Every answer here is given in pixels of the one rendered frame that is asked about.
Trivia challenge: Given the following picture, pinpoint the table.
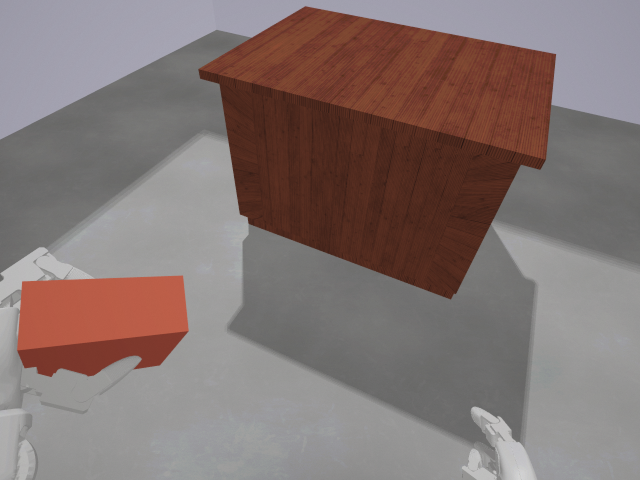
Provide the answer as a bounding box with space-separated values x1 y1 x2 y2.
198 6 556 299

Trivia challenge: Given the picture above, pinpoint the sponge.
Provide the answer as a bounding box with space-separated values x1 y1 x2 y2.
17 276 189 377

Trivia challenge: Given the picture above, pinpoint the right robot hand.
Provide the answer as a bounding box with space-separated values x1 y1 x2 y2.
462 407 537 480

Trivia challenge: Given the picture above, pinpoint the left robot forearm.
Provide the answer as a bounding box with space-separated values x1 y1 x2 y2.
0 408 38 480

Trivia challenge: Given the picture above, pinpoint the left robot hand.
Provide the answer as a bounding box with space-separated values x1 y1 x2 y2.
0 247 142 414

